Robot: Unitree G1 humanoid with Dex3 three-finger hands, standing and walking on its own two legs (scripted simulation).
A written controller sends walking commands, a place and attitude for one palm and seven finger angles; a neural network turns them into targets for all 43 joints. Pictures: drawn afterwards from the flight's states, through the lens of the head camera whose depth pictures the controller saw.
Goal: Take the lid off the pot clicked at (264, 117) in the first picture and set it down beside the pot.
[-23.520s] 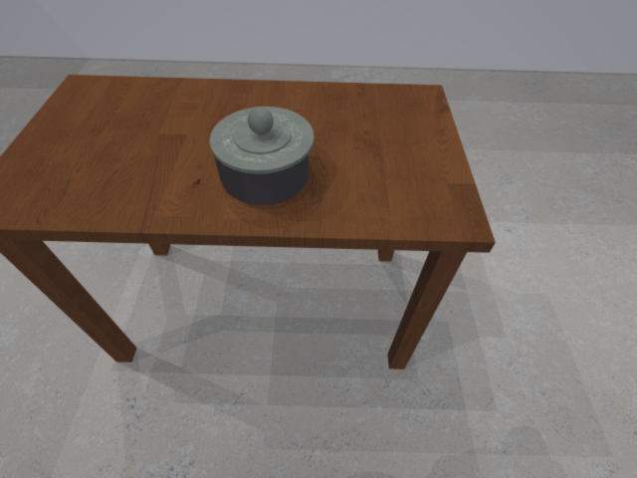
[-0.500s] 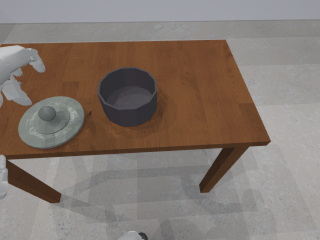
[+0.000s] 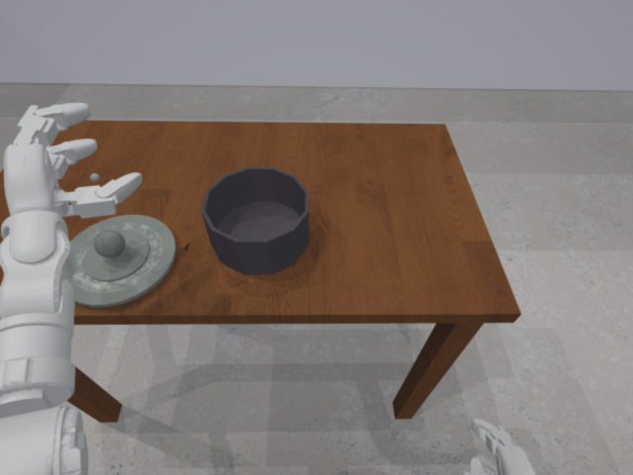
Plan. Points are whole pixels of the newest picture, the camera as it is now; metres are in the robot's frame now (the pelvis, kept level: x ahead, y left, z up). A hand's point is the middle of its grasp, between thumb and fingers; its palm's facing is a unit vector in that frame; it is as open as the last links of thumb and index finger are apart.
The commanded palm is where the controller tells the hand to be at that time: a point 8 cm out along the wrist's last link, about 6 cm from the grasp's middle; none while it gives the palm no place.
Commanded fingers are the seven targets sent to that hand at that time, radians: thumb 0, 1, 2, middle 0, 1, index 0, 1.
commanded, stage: draw the hand back to the body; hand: left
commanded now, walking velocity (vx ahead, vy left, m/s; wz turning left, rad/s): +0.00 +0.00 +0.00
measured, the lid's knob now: (109, 243) +0.45 +0.36 -0.02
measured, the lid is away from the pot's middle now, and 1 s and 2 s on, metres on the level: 0.25 0.25 0.25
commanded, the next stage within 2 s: step back with the hand held close in 1.46 s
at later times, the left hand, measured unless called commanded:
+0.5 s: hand (83, 227) +0.33 +0.26 +0.17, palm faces +0.48 -0.84 -0.26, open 8.5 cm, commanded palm +0.27 +0.29 +0.18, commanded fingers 0.00 0.81 0.87 -0.21 -0.36 -0.21 -0.36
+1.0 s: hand (63, 302) +0.24 +0.25 +0.16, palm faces +0.42 -0.85 -0.30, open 7.4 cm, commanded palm +0.18 +0.28 +0.18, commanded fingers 0.00 0.90 0.90 -0.20 -0.30 -0.20 -0.30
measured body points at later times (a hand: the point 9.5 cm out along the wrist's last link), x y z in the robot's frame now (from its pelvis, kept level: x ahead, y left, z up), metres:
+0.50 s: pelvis +0.02 -0.03 +0.00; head +0.02 -0.05 +0.45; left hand +0.30 +0.30 +0.18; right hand +0.21 -0.28 -0.09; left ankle +0.06 +0.11 -0.74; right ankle -0.05 -0.12 -0.74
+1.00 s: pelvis +0.01 -0.01 +0.00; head +0.00 -0.03 +0.45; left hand +0.21 +0.29 +0.18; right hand +0.21 -0.23 -0.09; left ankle +0.06 +0.11 -0.74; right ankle -0.05 -0.12 -0.74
